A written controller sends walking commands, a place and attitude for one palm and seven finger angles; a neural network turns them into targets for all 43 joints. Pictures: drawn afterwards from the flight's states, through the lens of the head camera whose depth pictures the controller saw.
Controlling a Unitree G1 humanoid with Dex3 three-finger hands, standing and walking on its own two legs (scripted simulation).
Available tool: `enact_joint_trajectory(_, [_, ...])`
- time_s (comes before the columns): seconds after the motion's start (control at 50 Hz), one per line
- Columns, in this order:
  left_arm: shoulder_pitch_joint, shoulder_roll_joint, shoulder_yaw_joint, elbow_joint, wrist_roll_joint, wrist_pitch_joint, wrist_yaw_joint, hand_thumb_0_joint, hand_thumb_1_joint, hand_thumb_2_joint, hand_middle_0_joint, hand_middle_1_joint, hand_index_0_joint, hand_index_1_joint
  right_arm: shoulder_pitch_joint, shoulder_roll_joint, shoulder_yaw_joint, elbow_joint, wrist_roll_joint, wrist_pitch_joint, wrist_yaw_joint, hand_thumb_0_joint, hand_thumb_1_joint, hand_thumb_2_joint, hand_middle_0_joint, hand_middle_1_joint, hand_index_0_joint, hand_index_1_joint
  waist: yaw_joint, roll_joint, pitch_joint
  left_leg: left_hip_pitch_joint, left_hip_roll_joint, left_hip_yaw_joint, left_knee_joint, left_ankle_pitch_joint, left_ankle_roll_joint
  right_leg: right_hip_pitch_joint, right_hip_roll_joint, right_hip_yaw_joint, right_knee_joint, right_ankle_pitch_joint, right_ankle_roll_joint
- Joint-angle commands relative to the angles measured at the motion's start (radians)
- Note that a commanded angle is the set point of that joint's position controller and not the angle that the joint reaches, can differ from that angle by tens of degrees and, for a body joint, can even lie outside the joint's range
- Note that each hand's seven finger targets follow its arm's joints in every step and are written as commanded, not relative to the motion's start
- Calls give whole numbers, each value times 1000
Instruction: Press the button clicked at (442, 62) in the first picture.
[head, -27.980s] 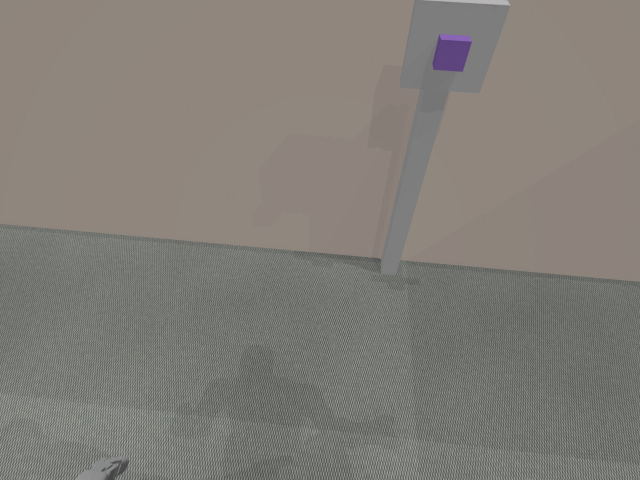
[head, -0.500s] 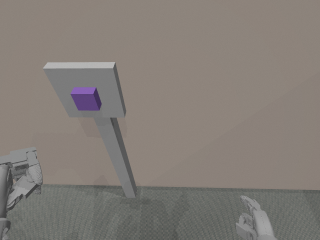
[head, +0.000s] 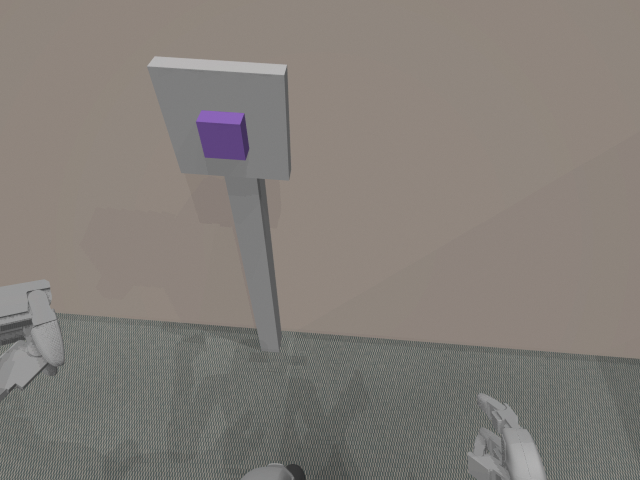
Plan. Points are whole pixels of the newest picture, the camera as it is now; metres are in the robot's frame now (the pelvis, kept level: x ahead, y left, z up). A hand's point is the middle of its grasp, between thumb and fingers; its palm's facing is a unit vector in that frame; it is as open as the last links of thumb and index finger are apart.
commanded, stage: step back with the hand held close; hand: left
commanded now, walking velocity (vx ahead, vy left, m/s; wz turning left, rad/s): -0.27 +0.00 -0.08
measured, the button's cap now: (224, 134) +0.56 +0.18 +0.12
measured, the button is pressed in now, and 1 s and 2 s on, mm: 0 0 0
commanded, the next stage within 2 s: stop stepping back and stand still in 0.40 s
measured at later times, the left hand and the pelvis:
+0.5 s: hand out of the picture +0.12 +0.25 +0.18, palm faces +0.24 -0.88 -0.42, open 3.1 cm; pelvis -0.09 +0.03 +0.00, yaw -6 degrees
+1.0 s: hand out of the picture +0.05 +0.30 +0.17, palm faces +0.35 -0.88 -0.31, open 3.1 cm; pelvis -0.17 +0.07 +0.00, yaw -6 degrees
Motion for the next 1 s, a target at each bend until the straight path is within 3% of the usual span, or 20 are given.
enact_joint_trajectory(0.0, [-29,155,111,-204,-20,-62,42,0,900,900,-1300,-1500,-1300,-1500,-70,-133,-74,-102,-15,-56,-9,0,-900,-900,200,300,200,300,0,-179,-137,257,1,-42,245,-270,-66,-299,-255,317,-339,-355,-136])
enact_joint_trajectory(0.04, [-92,109,56,-152,-7,-34,54,0,900,900,-1300,-1500,-1300,-1500,-75,-110,-62,-83,-12,-47,-8,0,-900,-900,200,300,200,300,-16,-242,-103,240,9,-55,337,-257,-57,-316,-312,290,-313,-216,-137])
enact_joint_trajectory(0.08, [-155,121,48,-167,3,-27,58,0,900,900,-1300,-1500,-1300,-1500,-95,-119,-51,-79,-15,-50,-20,0,-900,-900,200,300,200,300,-21,-180,-28,235,36,-68,104,-264,-42,-305,-230,182,-227,-191,-73])
enact_joint_trajectory(0.12, [-189,140,66,-221,11,-45,56,0,900,900,-1300,-1500,-1300,-1500,-128,-158,-49,-102,-20,-65,-37,0,-900,-900,200,300,200,300,-2,138,5,30,182,-267,-243,-298,22,-142,-38,55,24,-122,10])
enact_joint_trajectory(0.14, [-151,145,94,-229,16,-64,51,0,900,900,-1300,-1500,-1300,-1500,-130,-144,-50,-107,-19,-82,-33,0,-900,-900,200,300,200,300,2,288,-92,-109,317,-435,-423,-589,70,46,36,28,306,-157,24])
enact_joint_trajectory(0.16, [-154,153,118,-239,23,-77,48,0,900,900,-1300,-1500,-1300,-1500,-119,-133,-58,-102,-28,-93,-27,0,-900,-900,200,300,200,300,-4,275,-131,-198,365,-479,-485,-692,107,126,66,65,526,-195,22])
enact_joint_trajectory(0.22, [-86,128,114,-239,1,-80,43,0,900,900,-1300,-1500,-1300,-1500,-119,-114,-70,-89,-35,-107,8,0,-900,-900,200,300,200,300,13,72,-159,-10,301,-327,-334,-367,102,-35,37,80,531,-233,8])
enact_joint_trajectory(0.36, [-35,128,64,-233,-30,-75,19,0,900,900,-1300,-1500,-1300,-1500,-83,-110,-54,-55,-44,-113,31,0,-900,-900,200,300,200,300,13,204,-230,204,206,-158,-366,-209,-70,145,49,-52,-155,-179,-32])
enact_joint_trajectory(0.44, [-93,221,129,-226,-51,-106,20,0,900,900,-1300,-1500,-1300,-1500,-102,-82,-32,-49,-40,-62,13,0,-900,-900,200,300,200,300,3,-106,-210,377,60,3,136,-125,-103,-159,-276,160,-345,145,-116])
enact_joint_trajectory(0.48, [-90,169,83,-171,-45,-83,8,0,900,900,-1300,-1500,-1300,-1500,-111,-108,-57,-53,-16,-79,-1,0,-900,-900,200,300,200,300,-4,-244,-176,325,7,-21,281,-180,-96,-214,-274,108,-264,144,-135])
enact_joint_trajectory(0.52, [-32,145,82,-144,-43,-37,10,0,900,900,-1300,-1500,-1300,-1500,-115,-96,-38,-69,-10,-65,-15,0,-900,-900,200,300,200,300,-22,-135,-131,249,29,-36,64,-27,-72,-81,-195,42,-127,304,-74])
enact_joint_trajectory(0.56, [-49,172,102,-207,-41,-34,6,0,900,900,-1300,-1500,-1300,-1500,-119,-140,-39,-97,-1,-84,-21,0,-900,-900,200,300,200,300,8,117,-146,284,144,-193,-196,265,-20,-5,-1,-10,15,88,16])
enact_joint_trajectory(0.6, [-16,185,118,-257,-46,-52,9,0,900,900,-1300,-1500,-1300,-1500,-115,-130,-44,-99,-21,-119,-11,0,-900,-900,200,300,200,300,20,261,-219,252,247,-430,-459,-355,-41,14,57,43,204,-309,-1])
enact_joint_trajectory(0.62, [-18,183,133,-284,-39,-49,23,0,900,900,-1300,-1500,-1300,-1500,-103,-110,-38,-95,-27,-122,-4,0,-900,-900,200,300,200,300,25,219,-212,189,239,-415,-509,-524,-69,62,57,37,199,-292,-20])
enact_joint_trajectory(0.7, [97,150,98,-245,-21,-9,27,0,900,900,-1300,-1500,-1300,-1500,-81,-113,-44,-112,-14,-109,4,0,-900,-900,200,300,200,300,19,154,-173,5,89,-110,-386,-455,-107,308,56,-58,-147,-187,-27])
enact_joint_trajectory(0.74, [87,153,90,-224,-11,-11,22,0,900,900,-1300,-1500,-1300,-1500,-58,-111,-56,-86,-20,-80,0,0,-900,-900,200,300,200,300,0,-103,-152,180,-11,3,82,-251,-85,11,-175,151,-360,-237,-93])
enact_joint_trajectory(0.78, [-40,153,87,-230,-13,2,29,0,900,900,-1300,-1500,-1300,-1500,-71,-113,-65,-64,-21,-58,-5,0,-900,-900,200,300,200,300,-6,-224,-104,106,-13,-64,459,-214,-83,-200,-362,351,-405,-491,-215])
enact_joint_trajectory(0.9, [-223,99,11,-89,20,-4,57,0,900,900,-1300,-1500,-1300,-1500,-94,-123,-44,-32,-21,-100,-42,0,-900,-900,200,300,200,300,-24,-95,13,180,43,38,16,-302,-20,-167,-231,85,-240,-466,-109])
enact_joint_trajectory(0.94, [-227,97,14,-180,17,-26,58,0,900,900,-1300,-1500,-1300,-1500,-65,-154,-49,-62,-21,-125,-42,0,-900,-900,200,300,200,300,-19,234,0,236,201,-302,-257,-430,61,-174,-61,-19,126,-284,-32])
enact_joint_trajectory(0.98, [-194,143,54,-240,22,-42,50,0,900,900,-1300,-1500,-1300,-1500,-66,-101,-38,-51,-26,-147,-14,0,-900,-900,200,300,200,300,-29,289,-31,160,313,-572,-421,-601,115,-206,-6,13,440,-262,-6])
